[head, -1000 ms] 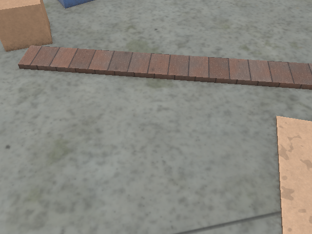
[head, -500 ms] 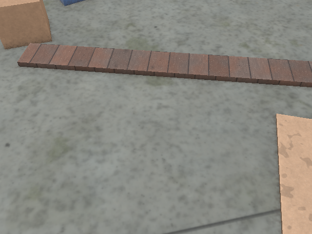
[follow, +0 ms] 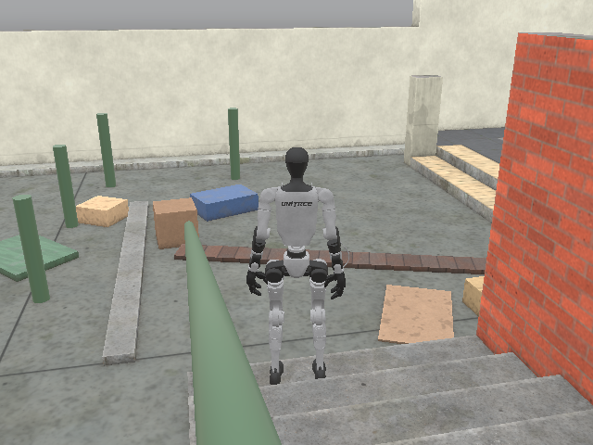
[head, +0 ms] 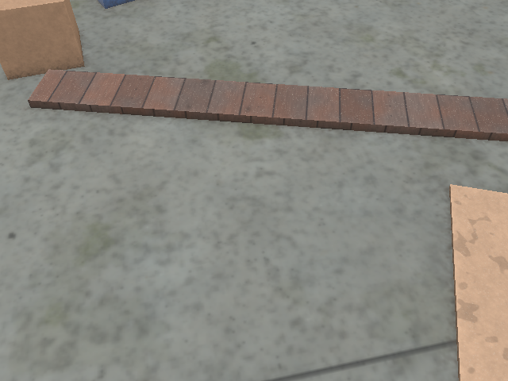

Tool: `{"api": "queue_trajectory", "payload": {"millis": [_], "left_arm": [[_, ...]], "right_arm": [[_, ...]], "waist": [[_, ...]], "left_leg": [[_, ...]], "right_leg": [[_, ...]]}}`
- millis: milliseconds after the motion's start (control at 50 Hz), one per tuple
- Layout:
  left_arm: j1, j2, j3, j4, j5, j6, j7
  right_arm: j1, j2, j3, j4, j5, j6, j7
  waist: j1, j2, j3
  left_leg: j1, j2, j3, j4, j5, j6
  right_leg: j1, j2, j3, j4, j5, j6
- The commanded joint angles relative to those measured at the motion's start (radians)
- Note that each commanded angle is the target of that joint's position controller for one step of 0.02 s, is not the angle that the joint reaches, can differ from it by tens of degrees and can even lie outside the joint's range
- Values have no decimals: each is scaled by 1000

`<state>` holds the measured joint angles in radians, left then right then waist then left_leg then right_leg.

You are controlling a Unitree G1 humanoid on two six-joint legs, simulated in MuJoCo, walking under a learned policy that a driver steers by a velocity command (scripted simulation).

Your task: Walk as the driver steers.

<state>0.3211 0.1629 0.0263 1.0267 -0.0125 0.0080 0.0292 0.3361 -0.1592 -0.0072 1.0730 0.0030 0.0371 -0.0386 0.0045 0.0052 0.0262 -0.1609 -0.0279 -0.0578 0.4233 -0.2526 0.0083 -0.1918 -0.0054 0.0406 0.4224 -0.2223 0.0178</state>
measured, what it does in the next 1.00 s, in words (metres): walks ahead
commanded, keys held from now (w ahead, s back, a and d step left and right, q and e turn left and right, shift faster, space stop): no key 0.36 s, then w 0.64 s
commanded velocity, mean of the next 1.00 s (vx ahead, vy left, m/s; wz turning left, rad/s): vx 0.21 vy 0.00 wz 0.00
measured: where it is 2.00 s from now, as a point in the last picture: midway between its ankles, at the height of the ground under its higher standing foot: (263, 324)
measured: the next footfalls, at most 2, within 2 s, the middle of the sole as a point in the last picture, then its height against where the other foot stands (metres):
left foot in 1.14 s outside the picture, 0.13 m lower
right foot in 1.60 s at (300, 314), level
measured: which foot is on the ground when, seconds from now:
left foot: down 0.00-0.64, up 0.66-1.00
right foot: down 0.00-1.00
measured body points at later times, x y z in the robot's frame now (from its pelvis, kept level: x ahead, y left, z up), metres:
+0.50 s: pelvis +0.01 +0.00 +0.00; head +0.02 -0.01 +0.45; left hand +0.00 +0.23 -0.16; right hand -0.03 -0.24 -0.16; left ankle -0.02 +0.12 -0.74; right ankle +0.00 -0.13 -0.74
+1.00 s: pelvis +0.21 -0.02 -0.03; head +0.24 -0.03 +0.41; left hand +0.06 +0.22 -0.15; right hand +0.44 -0.24 -0.13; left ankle +0.43 +0.14 -0.72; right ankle +0.01 -0.12 -0.74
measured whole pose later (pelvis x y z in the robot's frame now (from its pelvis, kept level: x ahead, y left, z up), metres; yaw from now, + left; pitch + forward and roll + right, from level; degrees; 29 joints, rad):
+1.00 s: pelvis +0.21 -0.02 -0.03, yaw +0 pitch +3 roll -1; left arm 0.60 0.19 0.02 1.05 -0.02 -0.09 0.06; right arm 0.03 -0.24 -0.06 0.79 0.01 -0.11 0.07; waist 0.10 0.05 0.01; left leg -0.68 0.06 -0.05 0.53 0.41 0.06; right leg 0.08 0.04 0.01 0.43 -0.55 -0.03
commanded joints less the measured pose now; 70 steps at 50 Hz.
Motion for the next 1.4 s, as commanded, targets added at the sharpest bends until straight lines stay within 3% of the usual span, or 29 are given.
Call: {"api": "queue_trajectory", "payload": {"millis": [20,360,440,480,520,560,620,640,680,720,760,820,860,900,960,1060,1100,1120,1140,1160,1180,1200,1220,1240,1260,1280,1320,1360,1400], "left_arm": [[72,86,14,-19,0,-5,2],[91,81,12,-19,-6,-8,4],[89,110,25,-30,-15,-10,16],[70,92,22,-51,-22,-36,14],[35,70,20,-73,-15,-66,1],[21,50,17,-93,-30,-92,-15],[121,46,19,-65,-43,-117,-17],[237,97,34,-22,-39,-128,-18],[473,248,76,45,-29,-133,-27],[330,174,52,-1,-7,-141,-33],[263,153,39,-22,-11,-129,-38],[304,135,26,-2,7,-107,-17],[342,138,19,15,3,-118,9],[276,146,12,-14,4,-111,36],[257,165,10,-20,-9,-116,39],[312,158,13,11,-17,-85,25],[300,191,20,7,-5,-67,13],[273,211,25,9,3,-65,0],[233,192,21,7,5,-80,-13],[373,31,-11,24,13,-103,-31],[436,115,-13,9,-40,-141,-45],[331,147,-8,-54,-81,-154,-40],[175,182,1,-96,-56,-145,-14],[139,161,-4,-120,-57,-133,-2],[104,156,0,-124,-23,-122,7],[96,178,15,-122,-7,-108,6],[62,114,16,-150,-1,-93,3],[-36,107,16,-194,11,-102,-3],[-123,77,5,-204,13,-107,-19]], "right_arm": [[86,-80,-13,-9,0,-3,-2],[106,-88,-19,-6,-1,-1,-4],[122,-111,-34,-17,13,-2,-15],[130,-121,-40,-30,22,-29,-14],[186,-136,-50,-23,25,-54,-7],[186,-178,-63,-34,32,-64,2],[73,-190,-63,-88,40,-65,-3],[1,-160,-54,-124,49,-76,-4],[-70,-114,-44,-202,32,-125,5],[-32,-137,-54,-186,31,-156,21],[-59,-139,-63,-192,23,-157,32],[-104,-104,-59,-200,6,-147,63],[-238,-109,-61,-257,18,-163,74],[-333,-85,-48,-301,-6,-171,88],[-367,-88,-44,-341,0,-162,117],[-480,-116,-33,-401,8,-161,130],[-359,-162,-55,-360,12,-175,126],[-166,-196,-73,-293,12,-173,117],[77,-242,-87,-221,0,-164,108],[189,-276,-74,-173,-39,-165,107],[267,-286,-86,-155,-10,-151,105],[249,-333,-106,-141,9,-133,97],[125,-247,-82,-164,1,-123,86],[14,-259,-76,-198,-17,-135,78],[-71,-236,-65,-224,-26,-158,77],[-119,-200,-55,-222,-19,-175,87],[-159,-172,-46,-196,-1,-171,81],[-86,-168,-43,-166,-17,-165,57],[-59,-190,-47,-156,-3,-162,39]], "waist": [[0,0,44],[0,4,50],[-12,5,108],[-19,19,142],[-46,103,98],[-36,196,107],[54,136,149],[98,44,139],[143,-331,96],[61,-115,113],[40,-44,96],[35,-56,38],[52,-85,72],[57,-65,110],[58,-79,113],[114,-64,145],[59,-47,75],[-29,-46,-33],[-148,-1,-139],[-97,324,-306],[-127,332,-533],[-130,291,-565],[-106,19,-385],[-57,-7,-302],[-21,-81,-228],[19,-72,-150],[61,41,-14],[39,88,0],[10,83,-22]], "left_leg": [[-35,29,-28,-77,126,19],[-35,25,-26,-69,113,13],[-141,-1,-28,-56,-493,61],[-172,53,-101,-69,-519,99],[-82,127,-212,-123,-483,154],[-87,241,-396,-219,-544,236],[-267,194,-315,-150,-389,201],[-319,109,-183,-9,-281,146],[-661,-38,30,560,-245,52],[-761,64,-50,703,-148,74],[-771,120,-20,645,-41,75],[-703,126,14,594,141,47],[-791,124,-7,455,283,47],[-605,85,34,198,551,36],[-325,53,43,112,772,48],[-428,81,35,-15,650,59],[-322,70,54,-64,538,67],[-78,55,76,-72,568,87],[268,131,32,-29,707,128],[747,317,-107,352,1230,206],[903,430,-359,341,1113,336],[861,497,-545,129,481,404],[608,422,-506,-41,236,341],[406,472,-570,-104,97,381],[190,477,-581,-117,204,379],[22,411,-474,-150,250,331],[-198,272,-211,-214,357,271],[-221,209,-85,-228,541,254],[-192,161,-3,-228,534,223]], "right_leg": [[-17,-13,5,-66,108,-34],[-35,-10,-1,-62,75,-40],[-142,35,-26,-15,-484,-76],[-193,11,2,24,-461,-94],[-233,27,-33,141,-303,-85],[-238,40,-75,256,-228,-97],[13,38,-70,69,-210,-134],[77,-6,26,8,-241,-153],[353,-341,611,-233,-152,-322],[347,-314,501,-192,-26,-302],[347,-276,343,-180,221,-244],[297,-226,204,-150,395,-220],[334,-211,189,-155,346,-195],[127,-128,91,-160,209,-171],[-105,-114,50,-127,40,-157],[145,-135,62,140,149,-132],[231,-138,92,354,422,-133],[174,-116,78,566,538,-122],[-49,-59,48,894,394,-83],[-501,79,85,1343,-564,-52],[-634,79,242,1411,-547,-45],[-735,30,187,1398,-480,-29],[-724,-35,50,1320,-377,-20],[-709,-63,41,1301,-243,-10],[-633,-112,77,1252,-160,-5],[-553,-147,104,1121,-101,-27],[-450,-164,74,824,-53,-7],[-385,-147,28,589,83,3],[-295,-96,-22,343,246,-9]]}}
